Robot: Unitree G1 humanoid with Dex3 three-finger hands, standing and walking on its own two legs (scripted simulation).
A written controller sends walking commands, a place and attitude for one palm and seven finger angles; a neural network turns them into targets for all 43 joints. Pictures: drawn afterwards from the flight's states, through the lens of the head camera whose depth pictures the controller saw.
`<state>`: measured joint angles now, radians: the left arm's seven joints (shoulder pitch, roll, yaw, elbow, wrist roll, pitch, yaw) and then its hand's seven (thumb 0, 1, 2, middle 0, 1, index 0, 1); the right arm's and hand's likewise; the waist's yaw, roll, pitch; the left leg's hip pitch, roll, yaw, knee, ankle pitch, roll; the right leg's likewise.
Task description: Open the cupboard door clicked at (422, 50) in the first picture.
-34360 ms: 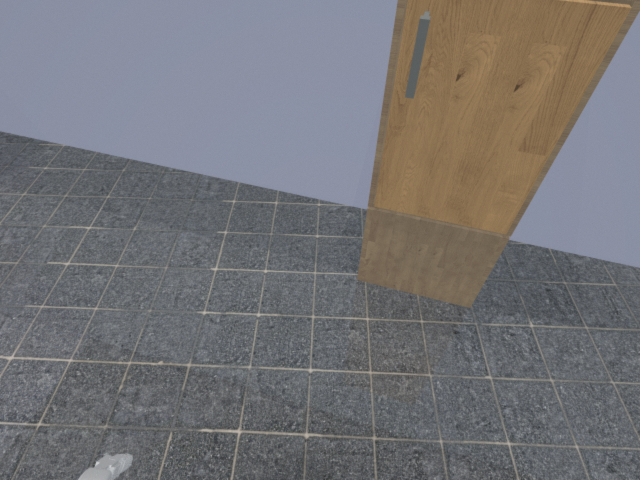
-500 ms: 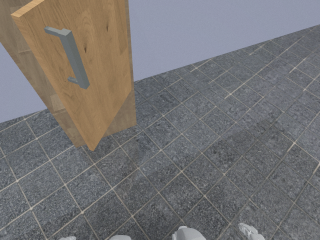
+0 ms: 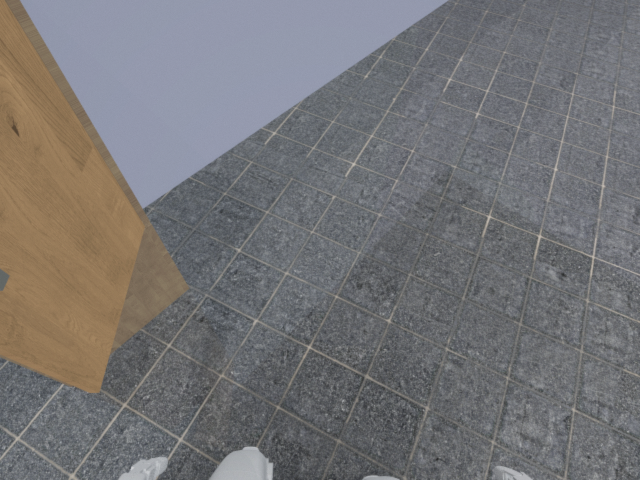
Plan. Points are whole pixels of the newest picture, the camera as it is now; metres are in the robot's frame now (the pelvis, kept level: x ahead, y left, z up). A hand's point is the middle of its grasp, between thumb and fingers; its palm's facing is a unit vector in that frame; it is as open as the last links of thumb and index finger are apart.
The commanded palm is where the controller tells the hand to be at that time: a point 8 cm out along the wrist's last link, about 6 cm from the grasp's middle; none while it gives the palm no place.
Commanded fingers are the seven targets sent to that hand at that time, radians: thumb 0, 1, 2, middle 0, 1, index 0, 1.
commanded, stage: walk to a spot facing it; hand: left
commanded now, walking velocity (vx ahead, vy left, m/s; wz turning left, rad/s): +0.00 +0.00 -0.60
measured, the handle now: out of the picture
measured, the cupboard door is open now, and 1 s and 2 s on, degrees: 43 43 43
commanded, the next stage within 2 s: turn to face it in 1.86 s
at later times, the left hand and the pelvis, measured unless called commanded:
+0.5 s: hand (222, 406) +0.22 +0.15 -0.16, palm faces -0.28 -0.92 -0.26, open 7.4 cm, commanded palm none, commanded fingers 0.00 0.90 0.90 -0.20 -0.30 -0.20 -0.30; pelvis +0.06 -0.01 -0.01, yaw -17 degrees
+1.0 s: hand (295, 281) +0.43 +0.06 -0.16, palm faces -0.56 -0.81 -0.17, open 7.4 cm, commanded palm none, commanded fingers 0.00 0.90 0.90 -0.20 -0.30 -0.20 -0.30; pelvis +0.24 -0.05 +0.01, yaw -35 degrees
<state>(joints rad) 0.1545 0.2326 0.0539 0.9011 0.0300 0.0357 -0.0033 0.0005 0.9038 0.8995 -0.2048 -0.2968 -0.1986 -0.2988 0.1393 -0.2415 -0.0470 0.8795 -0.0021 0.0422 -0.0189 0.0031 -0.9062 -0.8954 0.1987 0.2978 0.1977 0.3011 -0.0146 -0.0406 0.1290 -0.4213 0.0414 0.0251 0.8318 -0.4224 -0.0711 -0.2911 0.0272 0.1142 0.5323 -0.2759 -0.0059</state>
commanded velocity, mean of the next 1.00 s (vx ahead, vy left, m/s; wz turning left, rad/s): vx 0.24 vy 0.00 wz -0.56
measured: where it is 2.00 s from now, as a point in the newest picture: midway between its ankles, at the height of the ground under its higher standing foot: (449, 330)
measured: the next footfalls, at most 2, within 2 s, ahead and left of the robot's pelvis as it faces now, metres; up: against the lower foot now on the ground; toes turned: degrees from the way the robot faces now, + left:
left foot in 0.06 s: +0.06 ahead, +0.14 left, +0.00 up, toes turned +0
right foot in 0.40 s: +0.06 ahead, -0.12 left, +0.00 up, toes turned -20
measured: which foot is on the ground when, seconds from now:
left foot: up 0.00-0.04, down 0.06-0.40, up 0.42-0.76, down 0.78-1.00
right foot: down 0.00-0.06, up 0.08-0.38, down 0.40-0.78, up 0.80-1.00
